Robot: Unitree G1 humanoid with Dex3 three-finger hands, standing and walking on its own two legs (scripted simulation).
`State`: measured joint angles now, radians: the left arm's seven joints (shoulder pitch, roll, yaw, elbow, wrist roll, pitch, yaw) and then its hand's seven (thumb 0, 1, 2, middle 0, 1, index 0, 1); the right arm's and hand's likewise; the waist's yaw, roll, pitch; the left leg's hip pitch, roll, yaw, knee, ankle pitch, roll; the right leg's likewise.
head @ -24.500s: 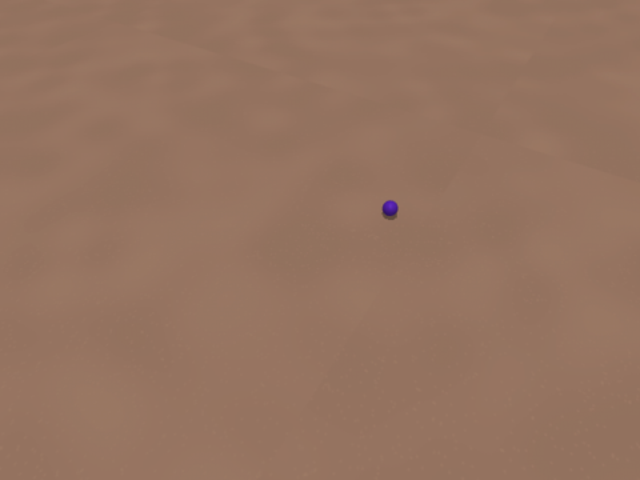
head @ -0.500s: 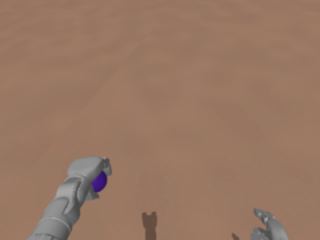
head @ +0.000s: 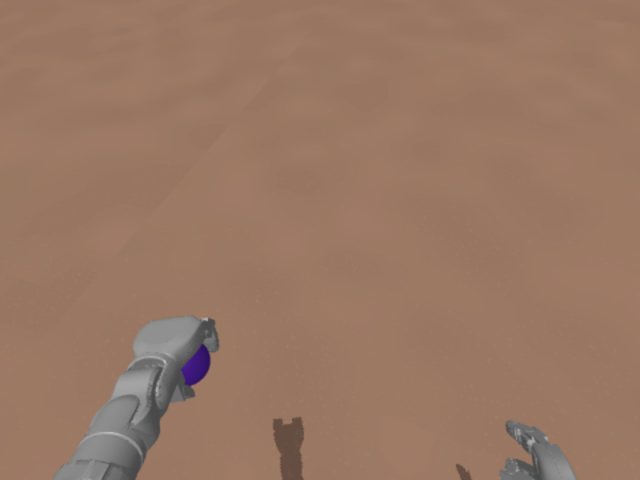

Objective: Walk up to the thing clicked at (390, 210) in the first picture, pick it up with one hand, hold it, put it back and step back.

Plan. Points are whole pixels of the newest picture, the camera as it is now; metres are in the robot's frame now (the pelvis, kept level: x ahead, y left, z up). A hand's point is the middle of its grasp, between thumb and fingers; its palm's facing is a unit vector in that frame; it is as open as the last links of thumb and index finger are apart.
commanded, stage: crouch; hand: left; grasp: from above
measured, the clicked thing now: (186, 362) +0.31 +0.22 -0.09
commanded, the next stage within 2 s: lower in 1.64 s
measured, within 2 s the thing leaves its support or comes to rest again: neither
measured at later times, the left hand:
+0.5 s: hand (212, 390) +0.33 +0.24 -0.29, palm faces -0.43 +0.02 -0.90, open 8.8 cm
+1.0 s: hand (228, 411) +0.35 +0.26 -0.50, palm faces -0.46 -0.02 -0.89, open 8.7 cm
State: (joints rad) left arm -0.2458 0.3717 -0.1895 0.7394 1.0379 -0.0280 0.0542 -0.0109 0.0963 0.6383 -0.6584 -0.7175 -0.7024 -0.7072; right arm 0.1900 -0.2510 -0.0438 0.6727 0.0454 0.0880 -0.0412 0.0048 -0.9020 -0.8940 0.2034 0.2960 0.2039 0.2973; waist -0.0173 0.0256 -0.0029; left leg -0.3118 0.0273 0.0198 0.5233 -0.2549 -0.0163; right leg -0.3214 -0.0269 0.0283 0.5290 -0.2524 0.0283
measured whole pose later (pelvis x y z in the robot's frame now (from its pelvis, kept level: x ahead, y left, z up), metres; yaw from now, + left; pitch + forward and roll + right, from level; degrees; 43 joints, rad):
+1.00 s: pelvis -0.07 +0.01 -0.32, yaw -2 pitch +37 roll -5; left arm -0.76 0.55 0.06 1.26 1.24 -0.15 0.41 -0.01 0.10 0.59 -0.68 -0.70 -0.74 -0.67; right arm 0.15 -0.25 -0.04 0.76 -0.12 -0.08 0.08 0.00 -0.91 -0.89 0.21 0.30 0.21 0.30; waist -0.16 0.02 -0.16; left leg -2.02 0.01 -0.10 2.04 -0.68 -0.02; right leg -1.97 -0.01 -0.01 1.99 -0.67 0.05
